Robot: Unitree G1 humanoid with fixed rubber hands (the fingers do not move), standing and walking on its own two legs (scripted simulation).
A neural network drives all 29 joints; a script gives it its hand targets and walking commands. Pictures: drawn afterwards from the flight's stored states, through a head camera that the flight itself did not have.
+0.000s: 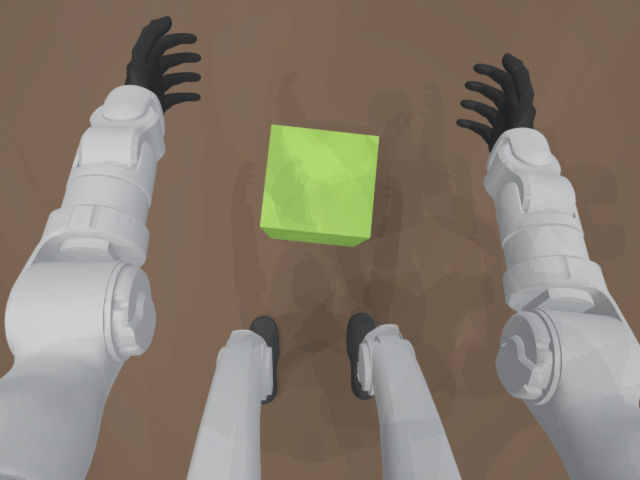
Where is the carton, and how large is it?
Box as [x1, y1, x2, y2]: [260, 124, 378, 246]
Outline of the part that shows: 272,124 260,226 271,238 353,246 369,238 378,136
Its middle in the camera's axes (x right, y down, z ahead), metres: +0.00 -0.10 +0.86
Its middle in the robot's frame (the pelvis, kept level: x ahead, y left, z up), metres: +0.52 -0.02 -0.52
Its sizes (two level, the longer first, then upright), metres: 0.210 0.200 0.250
